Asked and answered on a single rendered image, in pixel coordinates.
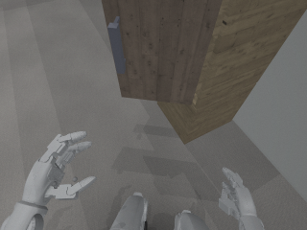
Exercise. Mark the robot left hand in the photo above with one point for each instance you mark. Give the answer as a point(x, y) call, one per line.
point(47, 169)

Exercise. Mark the robot right hand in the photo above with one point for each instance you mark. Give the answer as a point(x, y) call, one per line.
point(240, 202)

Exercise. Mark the robot thigh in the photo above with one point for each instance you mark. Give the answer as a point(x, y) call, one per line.
point(189, 221)
point(132, 214)

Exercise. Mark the cupboard door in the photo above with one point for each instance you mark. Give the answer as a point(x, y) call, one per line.
point(165, 43)

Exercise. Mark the robot left forearm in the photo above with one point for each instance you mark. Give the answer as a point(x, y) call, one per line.
point(25, 216)

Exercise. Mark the left robot thigh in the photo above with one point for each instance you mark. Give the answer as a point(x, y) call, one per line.
point(132, 214)

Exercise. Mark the handle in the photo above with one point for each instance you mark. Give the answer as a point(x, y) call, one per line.
point(116, 45)

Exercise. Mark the right robot thigh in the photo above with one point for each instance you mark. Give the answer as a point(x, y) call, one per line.
point(189, 221)

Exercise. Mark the robot right forearm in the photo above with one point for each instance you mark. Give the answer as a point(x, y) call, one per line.
point(249, 222)

